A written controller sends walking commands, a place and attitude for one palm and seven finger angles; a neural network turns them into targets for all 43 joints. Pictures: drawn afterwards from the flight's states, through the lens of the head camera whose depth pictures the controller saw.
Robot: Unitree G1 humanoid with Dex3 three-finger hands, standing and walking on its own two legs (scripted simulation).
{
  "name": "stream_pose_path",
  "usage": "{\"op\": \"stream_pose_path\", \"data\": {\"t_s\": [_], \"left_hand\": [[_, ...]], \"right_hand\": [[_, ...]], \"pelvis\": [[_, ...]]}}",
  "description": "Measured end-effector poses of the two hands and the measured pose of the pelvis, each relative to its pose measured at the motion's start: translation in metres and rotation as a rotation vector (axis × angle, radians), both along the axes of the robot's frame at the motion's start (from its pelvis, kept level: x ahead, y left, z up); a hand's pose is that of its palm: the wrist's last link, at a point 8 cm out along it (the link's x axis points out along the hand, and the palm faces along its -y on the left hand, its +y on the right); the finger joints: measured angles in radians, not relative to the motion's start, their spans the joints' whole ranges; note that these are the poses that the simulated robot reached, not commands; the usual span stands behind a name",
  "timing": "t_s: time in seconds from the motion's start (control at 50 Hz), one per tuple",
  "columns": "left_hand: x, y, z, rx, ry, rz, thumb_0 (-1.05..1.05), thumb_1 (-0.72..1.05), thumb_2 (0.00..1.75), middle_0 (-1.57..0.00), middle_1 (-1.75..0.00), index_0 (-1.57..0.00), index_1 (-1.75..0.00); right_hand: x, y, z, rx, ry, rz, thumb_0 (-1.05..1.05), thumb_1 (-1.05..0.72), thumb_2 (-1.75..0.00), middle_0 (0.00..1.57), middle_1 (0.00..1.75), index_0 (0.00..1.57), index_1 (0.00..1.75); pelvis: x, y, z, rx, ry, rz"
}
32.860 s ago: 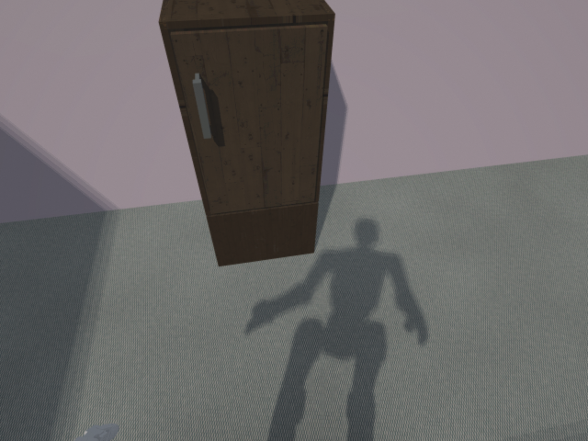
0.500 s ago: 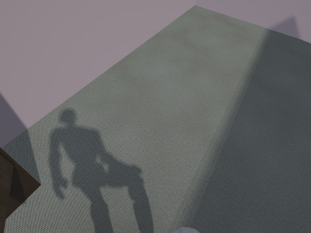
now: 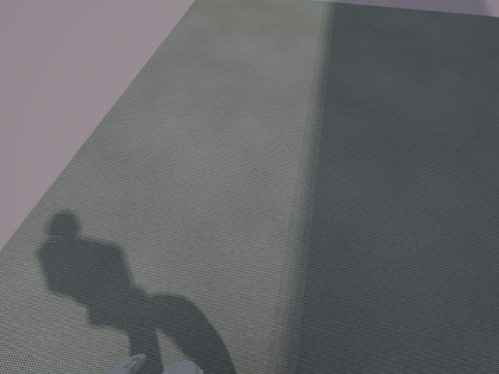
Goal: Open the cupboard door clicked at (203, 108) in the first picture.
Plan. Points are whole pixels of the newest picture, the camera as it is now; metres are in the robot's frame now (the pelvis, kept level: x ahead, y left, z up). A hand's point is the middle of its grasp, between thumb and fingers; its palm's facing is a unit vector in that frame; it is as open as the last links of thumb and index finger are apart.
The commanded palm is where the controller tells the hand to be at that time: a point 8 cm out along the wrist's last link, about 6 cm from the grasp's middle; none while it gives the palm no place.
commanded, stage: walk to a spot facing it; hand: left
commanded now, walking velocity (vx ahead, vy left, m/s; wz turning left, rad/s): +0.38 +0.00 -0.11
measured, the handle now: out of the picture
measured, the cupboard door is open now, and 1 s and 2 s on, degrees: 49 49 49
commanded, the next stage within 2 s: turn to face it in 0.64 s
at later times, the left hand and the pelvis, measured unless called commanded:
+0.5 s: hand out of the picture +0.13 +0.13 -0.17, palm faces +0.03 -0.99 -0.14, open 7.4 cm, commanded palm none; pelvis +0.26 -0.01 -0.01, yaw -5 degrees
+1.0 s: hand (222, 166) +0.63 +0.08 -0.15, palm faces +0.02 -0.98 -0.20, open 7.3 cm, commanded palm none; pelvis +0.49 -0.10 +0.00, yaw +4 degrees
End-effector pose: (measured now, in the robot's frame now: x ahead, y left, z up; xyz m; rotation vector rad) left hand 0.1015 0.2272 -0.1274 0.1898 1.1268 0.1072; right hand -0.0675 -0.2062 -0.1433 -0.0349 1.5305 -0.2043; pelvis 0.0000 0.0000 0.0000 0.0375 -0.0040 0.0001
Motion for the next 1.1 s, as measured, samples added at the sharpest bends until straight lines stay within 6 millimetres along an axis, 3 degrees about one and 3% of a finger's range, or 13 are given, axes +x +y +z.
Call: {"op": "stream_pose_path", "data": {"t_s": [0.08, 0.18, 0.34, 0.44, 0.48, 0.52, 0.7, 0.78, 0.86, 0.9, 0.94, 1.04, 1.1], "left_hand": [[0.001, 0.008, 0.014, 0.061, 0.062, 0.046, -0.02, 0.96, 0.9, -0.21, -0.3, -0.2, -0.29], [-0.008, 0.001, 0.018, 0.07, 0.179, 0.084, -0.02, 0.95, 0.9, -0.2, -0.3, -0.2, -0.29], [-0.025, -0.033, 0.005, 0.0, 0.407, 0.159, 0.0, 0.92, 0.9, -0.2, -0.3, -0.2, -0.29], [-0.007, -0.046, -0.003, -0.051, 0.537, 0.172, 0.0, 0.91, 0.9, -0.2, -0.3, -0.2, -0.29], [0.017, -0.044, -0.01, -0.066, 0.558, 0.151, 0.01, 0.91, 0.9, -0.21, -0.3, -0.2, -0.29], [0.055, -0.04, -0.015, -0.064, 0.531, 0.121, 0.01, 0.91, 0.9, -0.21, -0.3, -0.2, -0.29], [0.295, -0.028, -0.002, -0.007, 0.159, 0.028, 0.02, 0.95, 0.9, -0.2, -0.3, -0.2, -0.29], [0.389, -0.036, 0.003, 0.024, 0.071, -0.038, 0.02, 0.95, 0.9, -0.2, -0.3, -0.2, -0.29], [0.473, -0.061, -0.001, 0.045, -0.024, -0.078, 0.01, 0.94, 0.9, -0.2, -0.3, -0.2, -0.29], [0.5, -0.075, 0.0, 0.042, -0.074, -0.073, 0.01, 0.93, 0.9, -0.2, -0.3, -0.2, -0.29], [0.513, -0.086, 0.004, 0.027, -0.102, -0.049, 0.01, 0.93, 0.9, -0.2, -0.3, -0.2, -0.29], [0.505, -0.105, 0.005, -0.025, -0.062, 0.05, 0.0, 0.92, 0.9, -0.2, -0.3, -0.2, -0.29], [0.503, -0.095, 0.006, -0.027, -0.077, 0.146, -0.03, 0.95, 0.9, -0.21, -0.3, -0.21, -0.3]], "right_hand": [[0.107, -0.019, 0.005, -0.017, -0.199, 0.03, 0.01, -0.91, -0.9, 0.2, 0.3, 0.2, 0.29], [0.209, -0.038, 0.011, -0.036, -0.339, 0.053, 0.01, -0.93, -0.9, 0.2, 0.3, 0.2, 0.29], [0.335, -0.036, 0.012, -0.028, -0.407, 0.12, 0.01, -0.91, -0.9, 0.2, 0.3, 0.2, 0.29], [0.39, -0.027, 0.008, -0.037, -0.416, 0.13, 0.01, -0.91, -0.9, 0.2, 0.3, 0.2, 0.29], [0.397, -0.028, 0.002, -0.056, -0.418, 0.101, 0.0, -0.91, -0.9, 0.2, 0.3, 0.2, 0.3], [0.391, -0.03, 0.001, -0.063, -0.373, 0.069, 0.0, -0.91, -0.9, 0.2, 0.3, 0.2, 0.3], [0.349, -0.042, 0.016, -0.055, -0.026, 0.01, 0.0, -0.93, -0.9, 0.2, 0.3, 0.2, 0.29], [0.351, -0.044, 0.019, -0.022, 0.069, -0.043, 0.0, -0.92, -0.9, 0.2, 0.3, 0.2, 0.29], [0.368, -0.054, 0.011, 0.019, 0.162, -0.071, 0.01, -0.91, -0.9, 0.2, 0.3, 0.2, 0.3], [0.389, -0.065, 0.007, 0.03, 0.184, -0.063, 0.01, -0.91, -0.9, 0.2, 0.3, 0.2, 0.3], [0.422, -0.079, 0.006, 0.02, 0.16, -0.03, 0.01, -0.91, -0.9, 0.2, 0.3, 0.2, 0.3], [0.538, -0.116, 0.007, -0.037, -0.016, 0.091, 0.01, -0.91, -0.9, 0.2, 0.3, 0.2, 0.29], [0.611, -0.126, 0.013, -0.076, -0.147, 0.17, 0.01, -0.91, -0.9, 0.2, 0.3, 0.2, 0.29]], "pelvis": [[0.035, -0.01, 0.011, 0.005, 0.015, -0.025], [0.083, -0.014, 0.014, 0.008, 0.015, -0.05], [0.163, -0.016, 0.005, 0.001, 0.017, -0.065], [0.223, -0.015, -0.004, -0.015, 0.009, -0.056], [0.246, -0.014, -0.011, -0.034, 0.013, -0.079], [0.265, -0.014, -0.009, -0.018, -0.001, -0.08], [0.356, -0.03, 0.01, -0.03, 0.004, -0.065], [0.399, -0.05, 0.008, -0.033, 0.014, -0.06], [0.446, -0.075, -0.006, -0.027, 0.022, -0.027], [0.462, -0.085, -0.008, -0.027, 0.024, -0.007], [0.474, -0.091, -0.005, -0.02, 0.012, 0.028], [0.499, -0.096, 0.006, -0.021, 0.002, 0.098], [0.512, -0.095, 0.007, -0.035, 0.002, 0.141]]}}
